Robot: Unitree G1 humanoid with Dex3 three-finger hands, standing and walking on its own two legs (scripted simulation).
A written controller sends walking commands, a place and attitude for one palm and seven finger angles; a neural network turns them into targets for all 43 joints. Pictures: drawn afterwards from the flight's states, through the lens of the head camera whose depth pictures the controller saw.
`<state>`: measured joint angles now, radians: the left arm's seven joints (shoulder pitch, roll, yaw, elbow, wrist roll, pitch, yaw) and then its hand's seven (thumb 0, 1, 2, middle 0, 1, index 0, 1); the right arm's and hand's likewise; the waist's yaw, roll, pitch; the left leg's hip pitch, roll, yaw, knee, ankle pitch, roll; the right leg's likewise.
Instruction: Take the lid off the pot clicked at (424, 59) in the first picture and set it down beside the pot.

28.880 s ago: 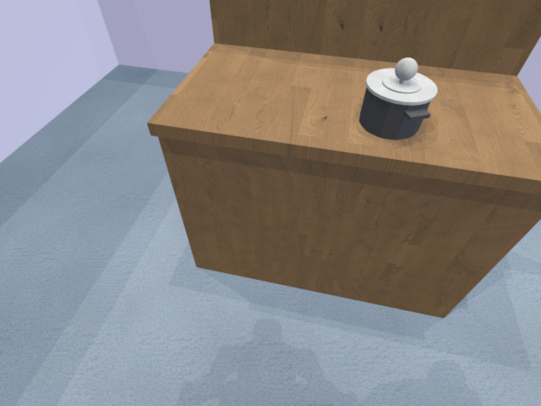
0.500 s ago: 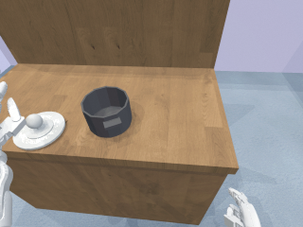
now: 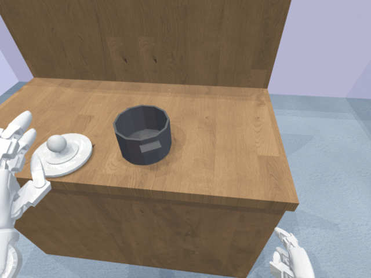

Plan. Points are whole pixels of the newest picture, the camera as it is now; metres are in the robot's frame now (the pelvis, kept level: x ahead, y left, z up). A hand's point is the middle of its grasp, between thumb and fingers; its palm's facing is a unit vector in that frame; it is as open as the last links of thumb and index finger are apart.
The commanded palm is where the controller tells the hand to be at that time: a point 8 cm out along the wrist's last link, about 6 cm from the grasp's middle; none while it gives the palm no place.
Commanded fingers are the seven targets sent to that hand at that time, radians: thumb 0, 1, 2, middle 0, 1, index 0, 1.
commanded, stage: draw the hand back to the body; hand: left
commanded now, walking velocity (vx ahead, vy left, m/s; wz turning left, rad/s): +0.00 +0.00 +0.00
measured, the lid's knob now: (56, 143) +0.42 +0.42 +0.04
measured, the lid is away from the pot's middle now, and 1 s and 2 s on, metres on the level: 0.24 0.24 0.24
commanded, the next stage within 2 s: step back with the hand held close in 0.18 s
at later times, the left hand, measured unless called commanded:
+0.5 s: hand (35, 184) +0.19 +0.26 +0.19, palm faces +0.37 -0.83 -0.42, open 7.4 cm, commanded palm +0.12 +0.30 +0.20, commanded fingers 0.00 0.90 0.90 -0.20 -0.30 -0.20 -0.30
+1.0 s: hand out of the picture +0.12 +0.27 +0.20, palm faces +0.40 -0.82 -0.42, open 7.4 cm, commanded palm +0.06 +0.32 +0.20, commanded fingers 0.00 0.90 0.90 -0.20 -0.30 -0.20 -0.30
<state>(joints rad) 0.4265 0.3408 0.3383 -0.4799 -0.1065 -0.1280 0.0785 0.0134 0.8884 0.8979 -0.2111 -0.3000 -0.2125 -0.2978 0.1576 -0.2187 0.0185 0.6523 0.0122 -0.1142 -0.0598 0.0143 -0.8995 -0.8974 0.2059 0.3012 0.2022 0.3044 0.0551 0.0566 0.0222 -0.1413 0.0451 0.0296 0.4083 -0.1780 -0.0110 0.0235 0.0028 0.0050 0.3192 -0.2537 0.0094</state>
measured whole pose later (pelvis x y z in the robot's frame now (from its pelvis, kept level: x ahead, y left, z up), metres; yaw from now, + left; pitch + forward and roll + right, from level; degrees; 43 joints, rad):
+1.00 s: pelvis -0.08 +0.04 -0.03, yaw +0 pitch -1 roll -3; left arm 0.55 0.40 0.44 -0.68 -0.08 -0.23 0.13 0.01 0.88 0.90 -0.21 -0.30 -0.22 -0.30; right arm 0.23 -0.21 -0.01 0.57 0.04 -0.09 -0.05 0.01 -0.90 -0.90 0.21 0.30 0.20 0.30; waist -0.02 0.05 0.02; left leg -0.48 0.03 0.03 0.70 -0.29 0.03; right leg -0.30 -0.03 -0.03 0.60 -0.27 0.06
